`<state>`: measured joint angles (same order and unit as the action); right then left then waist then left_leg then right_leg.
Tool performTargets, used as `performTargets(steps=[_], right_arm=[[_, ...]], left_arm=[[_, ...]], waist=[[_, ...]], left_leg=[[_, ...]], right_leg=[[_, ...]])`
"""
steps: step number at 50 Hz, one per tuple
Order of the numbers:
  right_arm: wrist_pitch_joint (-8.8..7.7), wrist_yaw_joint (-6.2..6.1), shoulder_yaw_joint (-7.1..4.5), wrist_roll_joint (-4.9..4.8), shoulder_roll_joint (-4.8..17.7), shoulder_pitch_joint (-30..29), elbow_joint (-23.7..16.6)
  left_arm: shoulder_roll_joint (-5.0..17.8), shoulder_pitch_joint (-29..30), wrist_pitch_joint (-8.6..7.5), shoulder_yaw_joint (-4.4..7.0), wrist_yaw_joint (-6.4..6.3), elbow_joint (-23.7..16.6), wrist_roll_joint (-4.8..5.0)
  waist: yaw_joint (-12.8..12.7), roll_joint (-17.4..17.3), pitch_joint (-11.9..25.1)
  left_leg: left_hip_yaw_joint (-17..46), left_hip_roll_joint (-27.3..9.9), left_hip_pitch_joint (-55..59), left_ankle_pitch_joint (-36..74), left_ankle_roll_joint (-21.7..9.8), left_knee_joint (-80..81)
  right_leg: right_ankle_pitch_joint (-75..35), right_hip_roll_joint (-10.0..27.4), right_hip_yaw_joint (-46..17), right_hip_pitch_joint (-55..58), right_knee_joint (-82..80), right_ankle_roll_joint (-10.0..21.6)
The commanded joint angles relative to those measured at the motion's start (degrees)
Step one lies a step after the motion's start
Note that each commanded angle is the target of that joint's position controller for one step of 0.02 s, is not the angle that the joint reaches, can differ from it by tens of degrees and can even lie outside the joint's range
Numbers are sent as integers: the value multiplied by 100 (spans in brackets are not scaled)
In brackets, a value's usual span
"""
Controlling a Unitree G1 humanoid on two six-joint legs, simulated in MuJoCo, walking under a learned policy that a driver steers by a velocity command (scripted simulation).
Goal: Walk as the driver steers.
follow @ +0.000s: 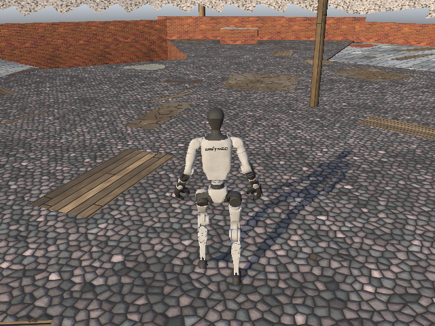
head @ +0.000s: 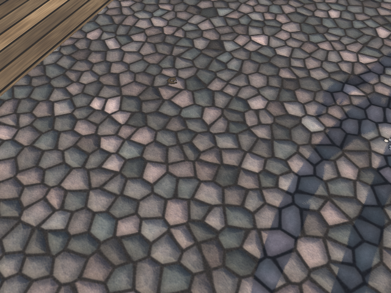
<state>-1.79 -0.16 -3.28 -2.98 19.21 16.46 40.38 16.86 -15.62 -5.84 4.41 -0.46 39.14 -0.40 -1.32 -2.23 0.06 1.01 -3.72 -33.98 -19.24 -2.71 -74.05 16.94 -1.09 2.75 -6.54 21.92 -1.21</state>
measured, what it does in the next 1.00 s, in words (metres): walks ahead: left foot, then right foot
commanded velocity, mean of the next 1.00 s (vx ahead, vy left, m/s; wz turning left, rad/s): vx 0.99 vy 0.00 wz -0.17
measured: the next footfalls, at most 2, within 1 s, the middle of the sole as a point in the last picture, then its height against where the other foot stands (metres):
left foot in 0.26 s outside the picture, level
right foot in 0.72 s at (180, 199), level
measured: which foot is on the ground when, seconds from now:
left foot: up 0.00-0.24, down 0.26-0.74, up 0.76-1.00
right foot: down 0.00-0.26, up 0.28-0.70, down 0.72-1.00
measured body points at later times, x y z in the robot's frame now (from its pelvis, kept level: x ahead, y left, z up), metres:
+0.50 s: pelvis +0.42 +0.10 +0.00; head +0.43 +0.11 +0.45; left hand +0.50 +0.39 -0.11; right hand +0.52 -0.15 -0.12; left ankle +0.37 +0.14 -0.73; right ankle +0.57 -0.07 -0.63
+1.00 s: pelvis +0.87 +0.13 +0.00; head +0.89 +0.12 +0.45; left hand +0.92 +0.38 -0.12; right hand +1.10 -0.12 -0.03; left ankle +1.08 +0.33 -0.66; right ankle +0.82 +0.10 -0.73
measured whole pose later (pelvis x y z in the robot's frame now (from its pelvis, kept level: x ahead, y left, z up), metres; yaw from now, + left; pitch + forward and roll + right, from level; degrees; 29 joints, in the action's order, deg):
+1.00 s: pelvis +0.87 +0.13 +0.00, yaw -12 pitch -1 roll +1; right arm -7.5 -0.6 0.5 1.4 13.9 0.1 30.6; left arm 12.8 -26.3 -3.8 1.8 0.5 43.3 1.7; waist -5.4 -1.1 -2.8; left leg 12.1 -4.6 -38.6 -6.8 2.5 -49.4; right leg 15.2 -11.5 -9.7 -6.8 24.6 8.8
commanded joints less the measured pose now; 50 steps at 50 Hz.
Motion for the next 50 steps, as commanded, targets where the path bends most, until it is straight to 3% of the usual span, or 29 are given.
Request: performTargets(steps=[1, 3, 6, 8, 11, 12, 13, 14, 15, 16, 17, 18, 19, 22, 25, 30, 32, 35, 36, 37, 38, 39, 40, 41, 42, 43, 45, 48, 50], right_arm=[[47, 127, 168, 16, -321, -473, -791], [30, 198, 185, 61, -190, -614, -926], [-48, 349, 189, 160, -50, -1331, -1051], [-96, 426, 138, 135, 70, -1561, -1139], [-34, 410, -178, 24, 704, -338, -981], [51, 305, -387, 38, 984, 1063, -609], [138, 172, -428, 0, 1211, 1629, -268], [-18, 181, -380, 199, 1642, 1098, -538], [-86, 218, -316, 254, 1008, 1246, -579], [-188, 226, -278, 290, 1029, 1055, -461], [-309, 235, -250, 308, 954, 616, -377], [-390, 231, -168, 409, 653, 184, -370], [-458, 231, -102, 511, 414, -42, -379], [-596, 236, -58, 393, 88, -176, -172], [-668, 138, -79, 439, 101, -132, -85], [-670, -73, -75, 405, 327, 277, 88], [-526, -180, -113, 439, 595, 389, 129], [-213, -343, -286, 425, 1154, -107, -18], [-195, -303, -290, 428, 1169, -662, -180], [-291, -133, -180, 290, 758, -1250, -235], [-540, 95, 209, 381, -668, -833, -571], [-769, 194, 329, 113, -607, -90, -911], [-893, 239, 227, 58, 157, -640, -968], [-907, 214, 156, 58, 290, -847, -1048], [-844, 151, 176, 222, 207, -844, -964], [-774, 91, 161, 347, 203, -770, -922], [-639, -33, 96, 360, 367, -692, -862], [-584, -107, 206, 494, 26, -1756, -1266], [-601, -69, 261, 446, -270, -2287, -1479]], left_arm=[[223, 156, -77, 33, 40, -90, 56], [473, 507, -125, 85, 18, -84, 48], [855, 237, -157, 177, 3, 67, 63], [1195, -41, -131, 225, 21, 180, 41], [1670, -254, 46, 293, -10, 213, 51], [1583, -163, 43, 216, -9, 199, 72], [927, -452, 3, -4, 0, 253, 7], [253, -1591, -170, -294, 101, -25, 166], [1100, -742, -273, -125, 108, 89, 411], [1005, -67, -278, -142, 73, -190, 586], [796, 124, -257, -215, 12, -206, 521], [730, 13, -160, -201, -4, -97, 420], [709, -363, 0, -173, 30, 78, 423], [451, -474, 346, -159, 46, 320, 386], [301, 159, 311, -198, 88, 161, 328], [159, 975, 94, -254, 346, -60, 268], [292, 1061, 68, -193, 468, -207, 297], [852, -465, 293, 79, 449, -39, 399], [1285, -2041, 449, 286, 369, 359, 368], [1323, -3061, 575, 320, 236, 676, 352], [1046, -2631, 503, 144, 263, 786, 107], [823, -1603, 309, 24, 271, 274, -58], [576, -1386, 227, 35, 282, -8, -4], [630, -1054, 125, 43, 310, -72, 25], [688, -647, 36, 54, 333, -184, 67], [803, -346, 4, 77, 294, -269, 66], [680, -213, 7, 41, 202, -297, 103], [531, -498, 54, -3, 30, -134, 239], [580, -639, 148, 27, -26, -2, 283]], waist=[[100, 713, -791], [299, 652, -919], [38, 53, -1070], [44, 150, -917], [955, 931, 189], [1714, 703, 824], [1610, -368, 954], [498, -1853, 2383], [1180, -481, 2488], [1055, -124, 1223], [709, 644, 507], [393, 615, 151], [129, 277, 0], [-38, 28, -401], [120, 1, -801], [430, 262, -933], [330, -28, -724], [-736, -714, 207], [-1526, -632, 757], [-2064, 273, 697], [-955, 2654, 175], [-181, 2585, 1087], [-431, 1095, 759], [-26, -138, 196], [257, -669, -148], [414, -643, -315], [498, -366, -475], [5, 25, -735], [-328, 384, -590]], left_leg=[[504, -725, -1822, 325, 65, -91], [441, -746, -1531, 1084, 174, 563], [-233, -436, -719, 2197, 27, 2095], [-726, 28, -6, 2296, -218, 2753], [-1035, 797, 1927, 1168, -687, 2757], [-700, 813, 3976, 1502, -988, 3254], [503, 137, 5588, 1285, -1099, 3286], [4291, -1556, 6754, -670, -2131, 4617], [4573, -1509, 6200, -2011, -1773, 5495], [4052, -1526, 5094, -1907, -1554, 5902], [3477, -1446, 3956, -1267, -1349, 6025], [2741, -1244, 3161, -743, -1216, 5966], [2147, -1109, 2536, -310, -1077, 6057], [673, -753, 1940, 651, -674, 6461], [-601, -258, 1969, 2030, -232, 6739], [-1369, -295, 2949, 3713, 208, 6896], [-1482, -428, 3721, 5874, 367, 6339], [-1447, -812, 4164, 9078, 368, 4253], [-1249, -834, 3421, 8897, 244, 2627], [-1339, -14, 2249, 5176, 240, -41], [-477, 1131, -263, -1421, 335, -2336], [685, 1177, -1549, -1562, 158, -2873], [892, 862, -1467, -830, -240, -2093], [870, 620, -1235, -289, -313, -1202], [909, 420, -829, -31, -208, -602], [978, 301, -514, 127, -33, -257], [904, 66, -197, 283, 276, 535], [460, 153, 229, 1308, 630, 2428], [215, 442, 910, 2139, 747, 3642]], right_leg=[[-803, 1728, -1091, 276, -1364, 967], [-1276, 1563, -329, -172, -1624, 879], [-1863, 1249, 624, -230, -1850, 654], [-3976, 1298, 878, 194, -1549, 555], [-7999, 1599, 887, 720, 832, 556], [-7752, 1567, 775, -165, 2347, 537], [-1823, 846, 619, -1751, 4801, 334], [1616, 52, -402, -3307, 6794, 327], [956, 261, -1128, -3376, 6740, 493], [690, 357, -971, -3662, 6531, 501], [344, 649, -1041, -3503, 6052, 496], [-8, 876, -1090, -3235, 5754, 478], [-337, 1080, -1199, -2824, 5626, 443], [-823, 1232, -1172, -2870, 5129, 278], [-1998, 983, -928, -3215, 4061, 208], [-3286, 499, 39, -3071, 2131, 387], [-3002, 92, 538, -2857, 1682, 566], [-1814, -373, 820, -1311, 2071, 856], [-1478, -255, 333, 314, 2265, 1126], [-1848, 34, -230, 1481, 1589, 1382], [-1727, 77, -1436, 2143, 1777, 1821], [1332, 1153, -4667, 2504, 275, 2857], [2633, 1341, -5311, 1967, -906, 2555], [2849, 1371, -5297, 1002, -1187, 2287], [2340, 1163, -5010, 136, -1141, 2218], [1690, 876, -4586, -453, -1115, 2219], [716, 483, -3715, -1051, -1154, 2148], [-486, -25, -2703, -1723, -1078, 1901], [-627, -306, -2389, -1940, -864, 1551]])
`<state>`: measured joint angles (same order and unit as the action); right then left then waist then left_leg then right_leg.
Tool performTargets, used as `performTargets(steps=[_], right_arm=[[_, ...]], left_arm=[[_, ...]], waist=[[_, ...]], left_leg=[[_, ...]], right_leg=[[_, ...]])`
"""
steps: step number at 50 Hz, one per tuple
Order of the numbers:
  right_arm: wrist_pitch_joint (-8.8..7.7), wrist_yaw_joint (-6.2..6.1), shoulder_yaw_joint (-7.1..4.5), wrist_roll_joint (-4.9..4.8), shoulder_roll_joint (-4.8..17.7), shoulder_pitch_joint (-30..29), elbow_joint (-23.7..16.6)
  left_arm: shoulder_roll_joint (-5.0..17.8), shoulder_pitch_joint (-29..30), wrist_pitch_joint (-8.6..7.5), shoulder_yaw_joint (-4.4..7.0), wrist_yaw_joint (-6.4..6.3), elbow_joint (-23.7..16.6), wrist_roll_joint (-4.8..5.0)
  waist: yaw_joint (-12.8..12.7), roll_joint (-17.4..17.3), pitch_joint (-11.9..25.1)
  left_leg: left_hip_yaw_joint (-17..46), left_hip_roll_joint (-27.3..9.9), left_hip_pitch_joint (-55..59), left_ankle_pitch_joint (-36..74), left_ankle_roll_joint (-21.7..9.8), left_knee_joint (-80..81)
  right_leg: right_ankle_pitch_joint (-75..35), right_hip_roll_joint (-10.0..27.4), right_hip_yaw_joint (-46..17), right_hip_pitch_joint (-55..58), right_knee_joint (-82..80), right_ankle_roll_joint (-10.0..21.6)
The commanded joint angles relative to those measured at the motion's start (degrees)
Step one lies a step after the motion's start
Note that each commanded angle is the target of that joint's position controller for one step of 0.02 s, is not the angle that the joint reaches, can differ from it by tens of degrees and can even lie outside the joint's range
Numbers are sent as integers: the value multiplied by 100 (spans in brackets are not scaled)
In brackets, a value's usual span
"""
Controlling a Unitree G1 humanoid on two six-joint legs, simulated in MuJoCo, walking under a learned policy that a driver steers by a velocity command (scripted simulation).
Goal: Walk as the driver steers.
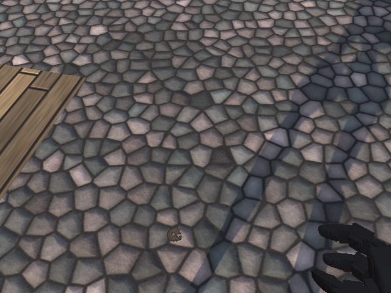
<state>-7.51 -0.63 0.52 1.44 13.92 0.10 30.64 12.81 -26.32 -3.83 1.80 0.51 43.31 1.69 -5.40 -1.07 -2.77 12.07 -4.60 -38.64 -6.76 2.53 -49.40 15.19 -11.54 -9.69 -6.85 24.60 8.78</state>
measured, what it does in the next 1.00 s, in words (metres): walks ahead: left foot, then right foot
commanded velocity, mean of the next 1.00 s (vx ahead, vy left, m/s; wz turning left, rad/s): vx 1.00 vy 0.00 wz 0.06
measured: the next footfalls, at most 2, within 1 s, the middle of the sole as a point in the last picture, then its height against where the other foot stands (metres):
left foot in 0.16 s outside the picture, level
right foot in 0.60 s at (291, 251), level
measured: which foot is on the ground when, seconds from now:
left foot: up 0.00-0.14, down 0.16-0.60, up 0.62-1.00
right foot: down 0.00-0.16, up 0.18-0.58, down 0.60-1.00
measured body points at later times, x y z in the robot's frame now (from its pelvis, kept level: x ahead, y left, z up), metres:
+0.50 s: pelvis +0.42 +0.01 -0.01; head +0.44 +0.00 +0.44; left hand +0.75 +0.11 -0.03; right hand +0.24 -0.21 -0.13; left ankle +0.34 +0.19 -0.74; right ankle +0.56 -0.19 -0.69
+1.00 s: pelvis +0.84 -0.07 -0.04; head +0.85 -0.04 +0.41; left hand +0.81 +0.22 -0.17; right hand +1.10 -0.30 -0.08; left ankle +1.04 +0.03 -0.71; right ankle +0.62 -0.22 -0.73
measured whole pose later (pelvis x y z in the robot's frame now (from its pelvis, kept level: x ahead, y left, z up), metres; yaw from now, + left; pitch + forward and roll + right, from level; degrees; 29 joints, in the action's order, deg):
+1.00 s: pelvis +0.84 -0.07 -0.04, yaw +6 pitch -1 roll -4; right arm -1.1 3.6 -2.5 -2.3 18.5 4.3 34.5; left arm 19.0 -22.2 -4.4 4.8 -0.2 48.1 0.3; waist -4.2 -0.3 -2.6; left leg -5.1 -5.0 -41.7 -0.9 -6.1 -46.3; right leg 27.2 1.8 17.9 16.4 15.5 -5.6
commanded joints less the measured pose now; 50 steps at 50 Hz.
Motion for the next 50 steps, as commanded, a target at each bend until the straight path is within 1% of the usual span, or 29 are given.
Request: performTargets(steps=[1, 5, 6, 7, 8, 9, 10, 11, 12, 13, 15, 17, 21, 24, 27, 29, 30, 31, 32, 33, 34, 35, 36, 38, 39, 42, 46, 48, 50], right_arm=[[-46, -4, -152, -84, 271, -758, -559], [-143, 22, -431, -376, 797, -674, -584], [-182, 15, -542, -405, 991, -297, -506], [-205, -2, -677, -426, 1181, 618, -343], [-139, -59, -740, -425, 1325, 2163, -91], [-99, -5, -766, -130, 1757, 2692, 72], [-78, 91, -759, -129, 1547, 2502, 115], [-11, 40, -674, -156, 1004, 2105, -25], [57, 19, -637, -128, 900, 2058, 131], [95, 46, -629, -55, 914, 2113, 315], [34, 118, -502, -12, 605, 2029, 605], [30, 206, -402, -172, 360, 2104, 858], [29, 132, -527, -286, 942, 2011, 905], [26, 73, -588, -382, 1256, 2338, 1026], [150, 65, -514, -382, 1216, 2763, 1278], [241, 73, -491, -254, 1361, 2819, 1381], [231, 59, -413, -140, 1182, 2582, 1191], [128, 53, -121, -270, 70, 3542, 1004], [97, 19, -167, -559, 390, 3275, 997], [131, -37, -283, -673, 680, 2508, 846], [166, -58, -280, -567, 682, 2093, 758], [224, -38, -303, -415, 635, 1873, 723], [330, 23, -322, -393, 518, 1903, 710], [582, 90, -293, -476, 221, 1889, 628], [666, 102, -284, -443, 194, 1758, 567], [696, 193, -281, -323, 295, 1510, 405], [620, 411, -310, -306, 509, 704, 277], [613, 474, -393, -353, 746, 745, 215], [669, 436, -636, -462, 1254, 1631, 363]], left_arm=[[1045, 315, -20, 314, -126, -350, 82], [965, 278, 33, 359, -175, -197, 143], [1001, 400, 54, 385, -179, -224, 107], [1052, 611, 74, 393, -144, -296, 22], [796, 919, 91, 279, -88, -517, -192], [-49, -85, 45, 41, -37, -749, -28], [388, -171, 43, -23, -79, -785, 309], [857, 453, 88, 74, -110, -742, 237], [1008, 986, 86, 109, -90, -799, 48], [909, 1525, 42, 108, -65, -938, -120], [589, 1578, 37, 52, 5, -1061, -5], [371, 1573, 53, -34, 46, -1105, 67], [486, 2332, -161, -151, 183, -1390, -188], [584, 2995, -321, -150, 289, -1500, -158], [933, 2930, -379, 47, 235, -1489, -59], [1320, 1718, -354, 306, 120, -1295, -41], [1551, 410, -282, 421, 8, -1073, -85], [2138, -158, -246, 534, 29, -860, -259], [1727, -296, -227, 450, 68, -792, -208], [1371, 47, -220, 365, 35, -663, -125], [1116, 330, -210, 299, 20, -569, -142], [878, 611, -214, 247, 26, -492, -243], [674, 853, -239, 217, 23, -433, -342], [501, 1366, -264, 214, 20, -309, -247], [522, 1521, -292, 232, 13, -281, -201], [861, 1772, -350, 328, -74, -245, -216], [1353, 1468, -332, 423, -116, -155, -200], [1786, 1398, -248, 526, -87, -161, -128], [2090, 1358, -33, 611, -83, -198, -72]], waist=[[-44, 369, -126], [43, 762, 109], [309, 831, 336], [881, 852, 937], [1611, 806, 2017], [972, -1724, 2952], [976, -2613, 2691], [1208, -1629, 1689], [1253, -586, 1015], [1240, 82, 536], [892, -201, 161], [622, -304, -33], [500, -55, -536], [740, -4, -553], [612, -324, -272], [-220, -649, 710], [-886, -555, 1512], [-277, 1496, 2975], [-423, 1788, 3015], [-411, 1441, 1677], [-280, 880, 1026], [-43, 592, 600], [238, 750, 385], [625, 888, -20], [698, 762, -248], [911, 514, -454], [621, -111, -530], [784, 227, -408], [1388, 659, 266]], left_leg=[[-945, 704, 1765, 1156, 272, 1497], [-503, 675, 2020, 996, 210, 2399], [-548, 686, 2377, 750, 87, 2435], [-604, 553, 3320, 567, -96, 2334], [-131, -164, 5232, -281, -363, 1583], [3056, -1678, 7249, -2606, -1316, 2491], [4698, -2126, 7082, -4721, -1531, 3172], [3705, -1773, 6300, -4512, -1301, 3281], [2609, -1436, 5428, -3175, -1116, 3300], [1816, -1114, 4715, -2049, -1018, 3327], [1141, -826, 3807, -1279, -1118, 3595], [911, -754, 3452, -1142, -1349, 3758], [556, -729, 2816, -409, -1555, 4235], [85, -656, 2190, -142, -1408, 4634], [-20, -784, 3018, 1282, -1176, 4010], [-378, -454, 2842, 3170, -864, 1974], [-383, -210, 1491, 2232, -641, 146], [-536, 431, -101, -1824, -443, -2173], [-199, 342, -655, -1932, -499, -3111], [-451, 131, -1329, -1581, -479, -3482], [-596, -140, -1361, -1238, -483, -3390], [-633, -317, -1054, -1025, -481, -3134], [-539, -497, -665, -952, -481, -2919], [-489, -724, -460, -1198, -454, -2668], [-506, -779, -544, -1115, -413, -2553], [-606, -782, -557, 81, -366, -1775], [-1512, -297, 296, 1408, -702, -58], [-1943, 77, 741, 1014, -878, 297], [-2345, 647, 1848, 63, -1117, 198]], right_leg=[[-345, 758, -1246, -1890, -1091, 454], [-550, 1028, -1814, -580, -258, 190], [-1337, 1083, -1842, -302, 233, 83], [-2238, 976, -1616, -218, 1252, -114], [-1997, 933, -1278, -1059, 2978, -282], [1843, 191, -633, -3091, 4978, -513], [1449, 874, -242, -4190, 5929, -526], [837, 1162, -6, -4505, 6117, -565], [487, 1297, 224, -4316, 5912, -570], [389, 1427, 297, -4122, 5633, -529], [255, 1657, 188, -3692, 5191, -457], [534, 1662, 138, -3734, 4773, -434], [-810, 1879, 405, -3726, 2827, -685], [-1806, 1495, 725, -2118, 1503, -853], [-1586, 1224, 762, -1381, 838, -764], [-973, 1002, 1011, 451, 870, -542], [-461, 1807, 311, 2351, 1246, -378], [1912, 3550, -2764, 4092, 475, 438], [3292, 3597, -4210, 3721, -751, 473], [2813, 3467, -3328, 2970, -888, 280], [1782, 3352, -2407, 2172, -814, 212], [960, 3145, -1684, 1306, -894, 184], [326, 2991, -1082, 680, -976, 146], [27, 3029, -305, -112, -1401, 73], [-324, 3044, 67, -331, -1566, 44], [-978, 2780, 1244, -502, -1819, -116], [-1745, 2359, 2351, 3, -2003, -392], [-4441, 2554, 2488, 668, -1388, -435], [-6917, 2622, 2512, 1132, 329, -514]])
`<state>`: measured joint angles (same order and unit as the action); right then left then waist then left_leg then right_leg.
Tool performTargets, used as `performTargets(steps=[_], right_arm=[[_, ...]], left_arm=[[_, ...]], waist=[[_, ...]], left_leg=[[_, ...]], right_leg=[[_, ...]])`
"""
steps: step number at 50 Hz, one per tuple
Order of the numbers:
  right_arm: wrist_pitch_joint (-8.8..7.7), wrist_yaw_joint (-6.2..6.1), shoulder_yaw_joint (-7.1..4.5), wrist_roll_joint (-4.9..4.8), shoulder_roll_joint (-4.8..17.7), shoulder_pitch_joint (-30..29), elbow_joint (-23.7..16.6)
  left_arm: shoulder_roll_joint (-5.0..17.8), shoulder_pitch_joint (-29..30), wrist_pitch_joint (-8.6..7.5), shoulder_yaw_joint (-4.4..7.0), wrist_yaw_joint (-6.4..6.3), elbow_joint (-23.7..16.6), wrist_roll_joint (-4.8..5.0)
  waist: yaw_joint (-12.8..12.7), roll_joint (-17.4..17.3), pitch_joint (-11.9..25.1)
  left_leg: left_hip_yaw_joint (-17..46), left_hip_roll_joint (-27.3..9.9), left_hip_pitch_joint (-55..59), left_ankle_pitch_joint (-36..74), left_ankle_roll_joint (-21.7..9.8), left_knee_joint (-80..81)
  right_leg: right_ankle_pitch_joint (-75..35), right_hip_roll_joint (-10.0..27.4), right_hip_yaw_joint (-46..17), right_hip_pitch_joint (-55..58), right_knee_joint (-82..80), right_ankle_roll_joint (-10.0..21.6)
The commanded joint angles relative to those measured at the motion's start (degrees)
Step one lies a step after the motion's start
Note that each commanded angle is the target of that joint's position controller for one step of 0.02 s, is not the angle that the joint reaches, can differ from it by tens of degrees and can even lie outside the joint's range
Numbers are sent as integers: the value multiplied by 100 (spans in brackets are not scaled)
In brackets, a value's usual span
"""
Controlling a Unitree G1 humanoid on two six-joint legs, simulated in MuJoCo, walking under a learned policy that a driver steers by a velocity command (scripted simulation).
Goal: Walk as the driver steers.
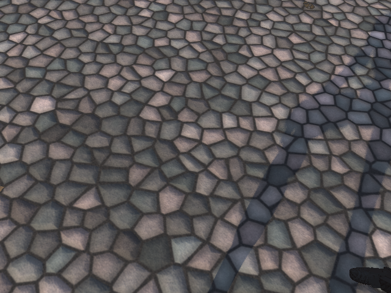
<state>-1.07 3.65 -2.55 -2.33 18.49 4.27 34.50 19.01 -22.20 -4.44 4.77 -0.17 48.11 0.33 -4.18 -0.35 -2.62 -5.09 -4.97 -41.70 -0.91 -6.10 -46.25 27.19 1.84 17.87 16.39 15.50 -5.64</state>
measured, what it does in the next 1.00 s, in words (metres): walks ahead: left foot, then right foot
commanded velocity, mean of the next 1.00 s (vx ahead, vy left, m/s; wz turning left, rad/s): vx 0.97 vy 0.00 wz -0.16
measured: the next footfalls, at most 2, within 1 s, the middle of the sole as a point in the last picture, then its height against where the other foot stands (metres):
left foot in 0.04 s outside the picture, level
right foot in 0.52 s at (208, 225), level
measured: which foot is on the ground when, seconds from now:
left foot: up 0.00-0.02, down 0.04-0.54, up 0.56-0.96, down 0.98-1.00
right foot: down 0.00-0.04, up 0.06-0.50, down 0.52-0.96, up 0.98-1.00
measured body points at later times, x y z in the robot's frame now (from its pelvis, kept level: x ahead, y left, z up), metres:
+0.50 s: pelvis +0.46 +0.03 +0.01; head +0.48 +0.03 +0.46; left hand +0.65 +0.30 -0.05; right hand +0.53 -0.25 -0.11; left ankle +0.21 +0.06 -0.70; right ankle +0.69 -0.03 -0.69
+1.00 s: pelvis +0.93 +0.06 +0.01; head +0.97 +0.04 +0.45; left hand +0.94 +0.34 -0.11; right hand +1.20 -0.19 +0.00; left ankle +1.13 +0.16 -0.71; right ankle +0.69 -0.01 -0.68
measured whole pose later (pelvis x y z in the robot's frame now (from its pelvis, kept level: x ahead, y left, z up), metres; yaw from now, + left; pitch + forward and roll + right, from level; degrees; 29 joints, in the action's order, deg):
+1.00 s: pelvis +0.93 +0.06 +0.01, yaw -13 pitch +2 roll +2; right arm -9.5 -0.3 -1.1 0.7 14.1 -5.9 29.0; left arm 15.2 -27.9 -1.7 4.0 -0.7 46.7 1.4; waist -7.4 0.6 -2.4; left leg 6.3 2.7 -29.9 2.8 0.3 -25.4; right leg 33.2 -10.2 -21.3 1.5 41.1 5.3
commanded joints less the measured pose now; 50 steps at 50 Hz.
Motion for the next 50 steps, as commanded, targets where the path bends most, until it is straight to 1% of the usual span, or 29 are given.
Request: performTargets(steps=[1, 2, 3, 4, 5, 7, 8, 10, 13, 14, 16, 20, 22, 25, 26, 27, 28, 29, 30, 31, 32, 33, 35, 37, 40, 46, 48, 49, 50], right_arm=[[85, -34, -542, -66, 1203, 2455, 299], [165, -148, -754, -105, 1574, 3156, 567], [127, -160, -639, -29, 1947, 2311, 404], [-53, -96, -503, 107, 1474, 2189, -41], [-212, -79, -467, 160, 1171, 2236, 14], [-404, -61, -412, 172, 1029, 1780, 87], [-434, -102, -377, 250, 924, 1443, -17], [-425, -188, -299, 167, 724, 1275, -31], [-421, -394, -147, 145, 349, 1518, 194], [-415, -429, -146, 153, 353, 1566, 270], [-445, -420, -137, 142, 388, 1798, 408], [-471, -359, -146, 149, 542, 2241, 854], [-420, -388, -146, 265, 618, 2125, 983], [-278, -426, -221, 579, 938, 1735, 910], [-216, -457, -240, 597, 1026, 1270, 792], [-243, -503, -162, 646, 786, 981, 627], [-437, -331, 102, 286, -208, 2277, 424], [-649, -256, 98, 104, 430, 1721, 383], [-764, -212, 44, -4, 663, 989, 202], [-837, -244, 87, 139, 560, 491, 74], [-887, -273, 85, 352, 518, 67, 10], [-854, -271, 72, 332, 331, 434, -17], [-780, -315, 44, 364, 398, 499, 36], [-731, -363, 74, 413, 329, 68, -131], [-792, -339, 159, 429, -10, -970, -541], [-876, -368, -120, 198, 358, -1493, -932], [-926, -443, -308, 217, 648, -529, -854], [-878, -481, -335, 265, 761, 974, -571], [-778, -451, -304, 441, 1022, 1665, -412]], left_arm=[[1487, 1088, 77, 315, -15, -756, 73], [1074, 1175, -21, 188, -36, -831, 134], [-172, 127, -253, -170, 70, -1113, -55], [269, 453, -503, -234, 98, -1401, 94], [741, 1394, -597, -106, 83, -1572, 263], [461, 1548, -593, -183, -24, -1522, 55], [502, 1323, -514, -146, -9, -1431, -20], [479, 1296, -348, -108, 4, -1389, -79], [108, 1934, -226, -246, 29, -1480, -162], [-64, 2184, -237, -327, 68, -1556, -156], [-207, 2601, -293, -399, 152, -1623, -108], [64, 3116, -306, -284, 263, -1791, 159], [172, 2939, -334, -225, 374, -1810, 223], [702, 1368, -206, 54, 346, -1536, 290], [833, 10, -107, 137, 287, -1188, 291], [1067, -1240, 15, 158, 215, -839, 246], [1328, -936, -115, 179, 305, -813, 106], [603, -733, -104, 103, 249, -955, 31], [466, -495, -133, 58, 216, -1015, -72], [500, -302, -168, 59, 279, -1019, -73], [482, -312, -205, 43, 342, -940, -21], [397, -1, -194, -10, 316, -1003, -54], [375, 224, -180, -10, 258, -1043, 82], [278, -19, -168, -51, 184, -939, 224], [396, -188, -89, -9, 12, -791, 151], [286, -712, 61, 48, -41, -315, 258], [523, -281, 188, 145, -79, -467, 204], [387, 75, 245, 102, -96, -739, 71], [-611, -1061, 291, -147, -81, -817, -125]], waist=[[1878, 559, 859], [2211, -295, 954], [637, -2509, 874], [884, -1725, 2145], [1077, -736, 1137], [553, 339, 441], [285, 221, 359], [149, 40, 119], [493, 169, -268], [647, -134, -354], [1015, -241, -392], [1244, -256, -649], [1008, -291, -496], [62, -846, 742], [-667, -727, 1223], [-1101, 242, 1713], [168, 2846, 2164], [-278, 1644, 1993], [-250, 855, 1238], [-85, -257, 782], [-44, -459, 448], [441, -250, 427], [573, -67, 89], [461, -239, -294], [64, 179, -564], [-121, 529, -217], [583, 716, 622], [1208, 778, 1825], [620, -1387, 3069]], left_leg=[[-537, 894, 3834, -757, -462, -41], [47, 930, 5470, -381, -753, 584], [3370, -158, 6204, -1918, -1711, 1523], [5730, -934, 6464, -4240, -2085, 2878], [5696, -925, 5690, -4400, -1624, 3493], [4826, -626, 4159, -3183, -1328, 3256], [4314, -345, 3451, -2577, -1318, 3114], [3681, -63, 2902, -2088, -1314, 3333], [2315, 223, 2485, -889, -1048, 3526], [2002, 295, 2287, -599, -947, 3450], [1622, 280, 2057, -857, -755, 3701], [1400, -301, 3772, -285, -612, 3925], [1082, -514, 4671, 1398, -409, 3629], [707, -577, 5422, 5836, -180, 1710], [491, -485, 4758, 6223, -56, 141], [481, -45, 3109, 3596, 120, -2264], [1070, 1198, 317, -2646, 649, -4194], [1532, 951, -180, -2249, 341, -4070], [1592, 655, -283, -1853, 157, -3652], [1501, 524, 65, -1693, 74, -3084], [1420, 473, 444, -1806, 72, -2522], [1541, 394, 505, -1607, 165, -2269], [1449, 276, 505, -1590, 417, -1735], [1209, 245, 512, -1448, 650, -837], [956, 526, 1204, 266, 882, 704], [1047, 992, 2378, 877, 785, 2365], [938, 922, 3612, 1123, 583, 2581], [1493, 17, 5478, 1625, 235, 1798], [3352, -2012, 7674, 4815, -546, 784]], right_leg=[[-8356, 1276, -361, -1834, 2866, 925], [-5875, 551, -376, -3285, 5310, 621], [577, -568, -1227, -5735, 7705, 329], [390, -591, -2631, -6137, 7951, 609], [-170, -354, -2644, -6461, 7356, 791], [-726, 78, -2671, -5859, 6197, 840], [-908, 194, -2800, -5344, 5858, 777], [-985, 269, -2748, -5083, 5124, 577], [-2321, 409, -2165, -5128, 3726, 278], [-3093, 407, -2046, -4944, 3139, 253], [-4370, 276, -1734, -4345, 2248, 321], [-4207, 168, -1710, -5090, 1319, 662], [-3820, -42, -1611, -5283, 1217, 924], [-2669, -643, -1185, -3854, 1899, 1244], [-2738, -584, -1273, -2423, 1864, 1351], [-1941, -123, -2264, -571, 2300, 1519], [646, 1255, -6276, 1173, 942, 2959], [1961, 1261, -7283, 1090, -181, 2663], [1335, 1204, -6586, 339, -191, 2374], [462, 947, -6126, -594, -279, 2228], [-1219, 581, -5335, -1307, -118, 2184], [-942, 406, -5220, -1580, -285, 2288], [-1329, 246, -4985, -2122, -470, 2402], [-1826, 81, -4558, -2760, -550, 2322], [-2099, -279, -4230, -3763, -635, 2047], [-3498, -357, -4556, -2688, 376, 1369], [-5201, -560, -4482, -2404, 2086, 914], [-4450, -620, -4279, -3061, 3877, 690], [1600, -1388, -3633, -4759, 6060, 464]])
